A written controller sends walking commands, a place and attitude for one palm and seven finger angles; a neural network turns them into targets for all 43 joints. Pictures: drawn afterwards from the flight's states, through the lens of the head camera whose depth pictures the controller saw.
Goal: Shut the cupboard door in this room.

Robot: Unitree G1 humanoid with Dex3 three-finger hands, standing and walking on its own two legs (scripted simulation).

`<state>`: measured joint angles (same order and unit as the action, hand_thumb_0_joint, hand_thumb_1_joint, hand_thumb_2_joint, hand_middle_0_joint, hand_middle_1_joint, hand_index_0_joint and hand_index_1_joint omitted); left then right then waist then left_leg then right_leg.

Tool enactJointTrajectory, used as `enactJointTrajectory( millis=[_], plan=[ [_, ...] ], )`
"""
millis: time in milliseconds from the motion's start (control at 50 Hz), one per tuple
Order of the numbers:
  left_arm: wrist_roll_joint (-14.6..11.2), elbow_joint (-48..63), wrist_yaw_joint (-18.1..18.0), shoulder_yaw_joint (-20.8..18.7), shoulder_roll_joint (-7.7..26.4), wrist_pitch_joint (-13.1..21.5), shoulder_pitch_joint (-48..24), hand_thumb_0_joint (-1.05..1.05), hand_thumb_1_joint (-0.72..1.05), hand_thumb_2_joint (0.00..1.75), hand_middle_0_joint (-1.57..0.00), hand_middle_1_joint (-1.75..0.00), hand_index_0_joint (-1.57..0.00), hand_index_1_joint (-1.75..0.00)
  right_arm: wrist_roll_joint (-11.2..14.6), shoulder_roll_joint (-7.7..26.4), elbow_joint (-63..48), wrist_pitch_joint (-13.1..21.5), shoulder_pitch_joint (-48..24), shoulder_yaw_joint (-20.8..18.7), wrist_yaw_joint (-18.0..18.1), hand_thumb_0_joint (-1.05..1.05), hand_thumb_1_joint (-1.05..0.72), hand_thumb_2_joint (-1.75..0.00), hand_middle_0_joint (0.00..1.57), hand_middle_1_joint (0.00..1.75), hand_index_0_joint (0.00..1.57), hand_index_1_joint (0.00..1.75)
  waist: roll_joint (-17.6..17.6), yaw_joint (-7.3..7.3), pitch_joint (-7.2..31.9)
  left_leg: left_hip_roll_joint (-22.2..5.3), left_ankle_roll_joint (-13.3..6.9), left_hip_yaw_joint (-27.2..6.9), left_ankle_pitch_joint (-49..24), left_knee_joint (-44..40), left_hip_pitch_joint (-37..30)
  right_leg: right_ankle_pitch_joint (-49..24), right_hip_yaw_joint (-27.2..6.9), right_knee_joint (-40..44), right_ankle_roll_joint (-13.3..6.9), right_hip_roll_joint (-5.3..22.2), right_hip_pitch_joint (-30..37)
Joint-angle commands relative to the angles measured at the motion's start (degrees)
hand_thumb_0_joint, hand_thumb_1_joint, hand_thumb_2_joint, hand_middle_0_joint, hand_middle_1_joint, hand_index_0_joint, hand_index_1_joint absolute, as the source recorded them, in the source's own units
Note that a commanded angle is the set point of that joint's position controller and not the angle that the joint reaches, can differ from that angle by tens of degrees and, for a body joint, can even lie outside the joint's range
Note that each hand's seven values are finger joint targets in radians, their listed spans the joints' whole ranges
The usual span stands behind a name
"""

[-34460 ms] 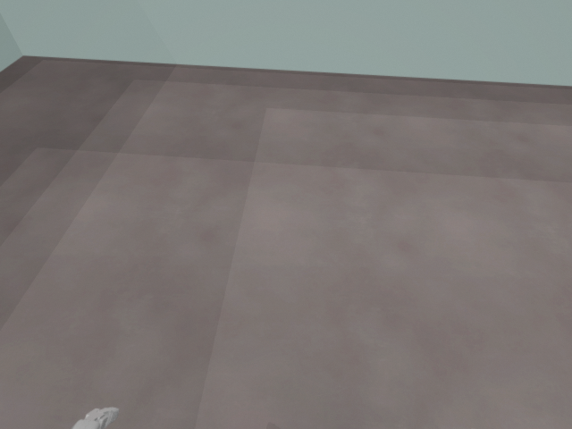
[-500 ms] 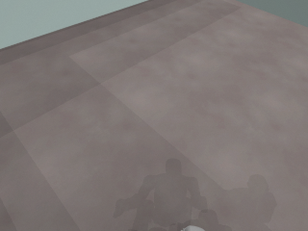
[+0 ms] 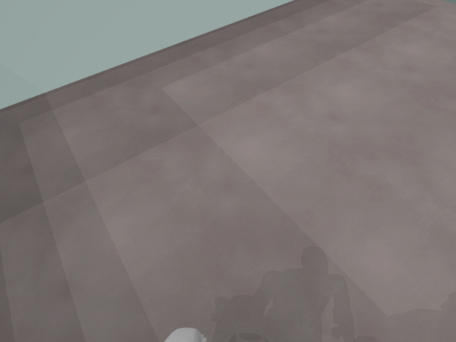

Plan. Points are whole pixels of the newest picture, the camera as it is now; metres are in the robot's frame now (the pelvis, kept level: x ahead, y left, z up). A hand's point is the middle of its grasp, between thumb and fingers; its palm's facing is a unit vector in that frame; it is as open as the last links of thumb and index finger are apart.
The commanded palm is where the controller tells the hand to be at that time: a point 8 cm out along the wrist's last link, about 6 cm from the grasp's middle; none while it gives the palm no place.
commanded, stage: turn or walk to find it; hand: left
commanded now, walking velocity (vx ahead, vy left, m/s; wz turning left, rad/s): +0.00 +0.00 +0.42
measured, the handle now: out of the picture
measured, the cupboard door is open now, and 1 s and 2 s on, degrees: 87 87 87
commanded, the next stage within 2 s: none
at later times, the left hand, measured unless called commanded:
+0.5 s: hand out of the picture -0.01 +0.26 -0.17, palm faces +0.25 -0.93 -0.25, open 7.4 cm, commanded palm none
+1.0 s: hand out of the picture -0.05 +0.19 -0.16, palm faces +0.44 -0.86 -0.27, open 7.3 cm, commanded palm none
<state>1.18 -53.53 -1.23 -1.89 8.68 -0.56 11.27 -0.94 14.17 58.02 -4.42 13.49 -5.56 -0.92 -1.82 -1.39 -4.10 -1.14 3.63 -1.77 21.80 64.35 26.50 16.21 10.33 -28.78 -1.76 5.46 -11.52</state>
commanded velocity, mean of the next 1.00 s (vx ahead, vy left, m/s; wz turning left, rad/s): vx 0.00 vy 0.00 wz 0.42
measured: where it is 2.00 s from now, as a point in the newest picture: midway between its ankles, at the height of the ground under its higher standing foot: outside the picture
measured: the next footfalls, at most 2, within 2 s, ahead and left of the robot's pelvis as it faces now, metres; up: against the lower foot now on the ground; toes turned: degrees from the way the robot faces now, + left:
left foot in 0.22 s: +0.01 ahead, +0.16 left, +0.00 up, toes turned +11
right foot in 0.66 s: +0.05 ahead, -0.08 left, +0.00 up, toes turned +12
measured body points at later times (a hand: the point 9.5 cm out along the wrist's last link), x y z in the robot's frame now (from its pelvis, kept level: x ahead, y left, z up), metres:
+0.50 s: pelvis -0.02 +0.04 +0.00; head +0.01 +0.06 +0.45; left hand -0.02 +0.31 -0.15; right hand +0.12 -0.18 -0.14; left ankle -0.03 +0.15 -0.74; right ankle +0.00 -0.11 -0.68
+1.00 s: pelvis -0.02 -0.01 +0.00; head +0.03 -0.02 +0.45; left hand -0.07 +0.23 -0.14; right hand +0.13 -0.23 -0.16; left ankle -0.12 +0.13 -0.68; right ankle +0.01 -0.09 -0.74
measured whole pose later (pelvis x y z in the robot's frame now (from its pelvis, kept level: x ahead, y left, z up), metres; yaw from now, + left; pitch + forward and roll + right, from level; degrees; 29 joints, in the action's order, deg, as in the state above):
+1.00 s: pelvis -0.02 -0.01 +0.00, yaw +26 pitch +0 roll +3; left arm 1.6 -53.8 -0.9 -2.3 9.8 -0.4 12.4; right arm -0.8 13.9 58.0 -4.6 11.4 -5.0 -0.9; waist -0.4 0.0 -5.0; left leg -2.2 3.9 0.1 24.7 54.3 22.4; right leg 16.8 12.7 -29.4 -1.9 6.8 -12.3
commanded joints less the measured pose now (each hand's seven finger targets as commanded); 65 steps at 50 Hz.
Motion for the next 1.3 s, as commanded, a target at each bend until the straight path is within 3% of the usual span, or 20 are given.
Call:
enactJointTrajectory(
  millis=[0,80,160,180,200,220,340,500,600,620,640,660,680,780,1000,1080,1100,1120,1140,1280],
  plan=[
    [0.29,2.39,-0.66,-3.43,12.98,1.37,4.39,0.0,0.9,0.9,-0.2,-0.3,-0.2,-0.3,0.03,1.85,-4.83,1.43,-4.51,0.56,0.1,0.0,-0.9,-0.9,0.2,0.3,0.2,0.3,11.69,3.49,2.71,-1.09,0.99,2.29,3.42,-8.28,2.35,-22.56,-8.5,9.14,-5.56,14.79,6.11],
    [0.6,1.36,-0.49,-4.06,15.05,0.96,6.08,0.0,0.9,0.9,-0.2,-0.3,-0.2,-0.3,0.53,1.1,-5.8,2.28,-6.68,1.39,0.19,0.0,-0.9,-0.9,0.2,0.3,0.2,0.3,13.07,4.81,4.61,-0.19,0.07,5.19,5.5,-19.64,-2.55,-28.49,-7.82,5.75,-6.44,15.71,7.9],
    [-0.13,1.07,-0.3,-4.16,15.37,0.34,3.63,0.0,0.9,0.9,-0.2,-0.3,-0.2,-0.3,0.48,2.77,-4.72,3.21,-1.46,1.21,0.25,0.0,-0.9,-0.9,0.2,0.3,0.2,0.3,10.17,1.09,7.16,0.11,-1.21,6.87,-8.97,-38.43,-16.44,-22.34,-3.16,-2.22,-1.21,14.03,1.88],
    [-0.6,1.63,-0.15,-3.8,13.52,-0.06,3.63,0.0,0.9,0.9,-0.2,-0.3,-0.2,-0.3,0.32,5.97,-4.38,3.73,0.61,0.44,0.33,0.0,-0.9,-0.9,0.2,0.3,0.2,0.3,1.73,-0.35,8.86,-4.64,-3.0,0.88,-16.55,-42.82,-24.15,-13.77,-0.43,-9.76,1.8,10.71,-5.0],
    [-0.91,3.54,0.23,-2.79,9.54,-0.4,3.03,0.0,0.9,0.9,-0.2,-0.3,-0.2,-0.3,-0.16,11.77,-4.65,4.02,2.79,-1.0,0.66,0.0,-0.9,-0.9,0.2,0.3,0.2,0.3,-14.97,-1.66,8.33,-18.9,-9.93,-18.55,-33.84,-45.18,-29.13,14.42,1.4,-21.34,6.2,2.54,-19.3],
    [-0.43,4.48,-0.02,-2.04,9.4,-1.05,-1.04,0.0,0.9,0.9,-0.2,-0.3,-0.2,-0.3,0.1,13.77,-3.82,3.27,4.74,-1.26,0.97,0.0,-0.9,-0.9,0.2,0.3,0.2,0.3,-12.17,-2.93,6.89,-22.99,-14.17,-18.37,-36.61,-46.27,-24.06,21.48,-3.71,-28.58,5.79,1.94,-18.92],
    [-0.19,0.91,0.97,-2.91,10.0,-1.5,0.7,0.0,0.9,0.9,-0.2,-0.3,-0.2,-0.3,-0.2,8.11,-6.03,3.99,-4.64,0.61,2.05,0.0,-0.9,-0.9,0.2,0.3,0.2,0.3,-6.92,1.3,2.92,-12.01,-11.81,-9.75,-24.46,-47.2,-17.34,7.37,-8.09,-33.88,5.99,0.94,-18.46],
    [-0.59,3.31,0.44,-2.16,8.5,-1.08,-2.79,0.0,0.9,0.9,-0.2,-0.3,-0.2,-0.3,-0.44,8.64,-5.7,3.65,-1.21,-0.35,1.72,0.0,-0.9,-0.9,0.2,0.3,0.2,0.3,-6.15,-0.57,5.19,-12.15,-13.53,-14.22,-28.7,-44.5,-19.77,10.02,-8.01,-20.31,6.57,-1.25,-15.03],
    [-1.0,2.0,0.19,-2.39,8.92,0.1,3.16,0.0,0.9,0.9,-0.2,-0.3,-0.2,-0.3,-0.13,8.03,-6.63,3.27,-4.02,-0.55,1.46,0.0,-0.9,-0.9,0.2,0.3,0.2,0.3,-6.48,2.71,7.45,-8.18,-10.2,-14.44,-28.11,-38.23,-11.69,-1.53,-6.14,0.95,5.76,-3.24,1.04],
    [-0.72,1.67,-0.05,-2.72,11.06,0.68,5.26,0.0,0.9,0.9,-0.2,-0.3,-0.2,-0.3,0.3,6.32,-6.8,3.33,-3.76,-0.47,1.23,0.0,-0.9,-0.9,0.2,0.3,0.2,0.3,-1.78,3.63,8.74,-5.18,-7.51,-12.87,-21.31,-33.99,-6.52,-6.37,-9.25,8.11,4.96,-0.01,8.28],
    [0.21,1.55,-0.54,-3.72,15.72,1.23,6.8,0.0,0.9,0.9,-0.2,-0.3,-0.2,-0.3,0.71,2.59,-7.77,3.45,-3.14,0.11,0.9,0.0,-0.9,-0.9,0.2,0.3,0.2,0.3,12.95,4.22,9.68,2.05,-3.4,-4.38,-4.97,-23.26,3.53,-10.56,-21.86,11.18,0.74,13.41,15.11],
    [0.25,2.45,-0.61,-4.12,18.27,1.05,6.61,0.0,0.9,0.9,-0.2,-0.3,-0.2,-0.3,0.43,3.12,-9.31,3.11,-5.76,-0.04,1.03,0.0,-0.9,-0.9,0.2,0.3,0.2,0.3,18.14,5.34,6.49,4.65,-1.93,-1.45,12.48,-10.88,6.1,-17.32,-29.51,12.36,-6.03,23.02,8.39],
    [-0.04,3.02,-0.84,-4.0,16.23,1.04,4.17,0.0,0.9,0.9,-0.2,-0.3,-0.2,-0.3,0.1,4.76,-8.59,2.44,-5.24,-0.58,1.03,0.0,-0.9,-0.9,0.2,0.3,0.2,0.3,12.83,4.16,5.57,2.44,-2.32,-4.33,10.72,-2.49,4.98,-14.5,-25.85,12.5,-8.24,21.73,3.42],
    [-0.12,4.91,-0.68,-2.74,11.2,1.37,-1.92,0.0,0.9,0.9,-0.2,-0.3,-0.2,-0.3,-0.27,2.64,-4.25,1.18,-0.51,-0.48,-0.12,0.0,-0.9,-0.9,0.2,0.3,0.2,0.3,10.39,0.53,1.26,0.3,-0.51,-1.19,-0.97,5.58,4.4,-11.82,-11.13,11.53,-3.33,12.32,-0.68],
    [0.55,1.24,-0.48,-4.15,14.95,1.01,6.34,0.0,0.9,0.9,-0.2,-0.3,-0.2,-0.3,0.56,1.38,-5.91,2.28,-7.37,1.39,0.19,0.0,-0.9,-0.9,0.2,0.3,0.2,0.3,13.49,5.03,5.5,-0.45,-0.07,4.88,5.53,-19.4,-2.19,-28.35,-8.25,6.05,-6.63,16.06,9.08],
    [-0.13,0.89,-0.34,-4.29,15.26,0.53,3.73,0.0,0.9,0.9,-0.2,-0.3,-0.2,-0.3,0.54,2.56,-4.6,3.32,-2.05,1.33,0.29,0.0,-0.9,-0.9,0.2,0.3,0.2,0.3,10.73,1.28,8.6,-0.04,-1.34,6.75,-8.35,-39.02,-15.43,-24.9,-3.32,-2.27,-1.64,14.19,4.59],
    [-0.62,1.44,-0.16,-3.94,13.61,0.19,3.73,0.0,0.9,0.9,-0.2,-0.3,-0.2,-0.3,0.32,5.77,-4.29,3.88,0.14,0.71,0.37,0.0,-0.9,-0.9,0.2,0.3,0.2,0.3,2.94,-0.09,10.25,-3.98,-2.89,1.82,-17.53,-43.39,-23.67,-17.51,-0.39,-9.59,1.39,11.18,-2.06],
    [-0.89,3.01,0.16,-2.99,9.82,-0.13,3.42,0.0,0.9,0.9,-0.2,-0.3,-0.2,-0.3,-0.06,10.85,-4.6,4.15,1.73,-0.68,0.67,0.0,-0.9,-0.9,0.2,0.3,0.2,0.3,-13.46,-1.03,10.06,-17.58,-8.83,-16.15,-35.49,-44.81,-31.18,10.09,1.17,-20.71,5.59,3.23,-17.54],
    [-0.52,4.22,0.0,-2.03,8.77,-0.72,0.45,0.0,0.9,0.9,-0.2,-0.3,-0.2,-0.3,0.12,13.45,-3.76,3.46,4.12,-1.16,1.14,0.0,-0.9,-0.9,0.2,0.3,0.2,0.3,-14.61,-2.49,9.47,-23.12,-14.69,-18.36,-46.43,-44.52,-28.67,22.36,-3.31,-27.9,5.95,1.77,-19.96],
    [-0.53,0.98,0.74,-2.61,9.66,-1.42,0.38,0.0,0.9,0.9,-0.2,-0.3,-0.2,-0.3,-0.08,8.25,-5.4,4.12,-3.37,0.56,2.25,0.0,-0.9,-0.9,0.2,0.3,0.2,0.3,-5.7,1.26,4.35,-12.11,-12.06,-7.49,-38.02,-44.25,-21.28,8.19,-7.79,-33.14,6.61,0.73,-18.76]
  ],
)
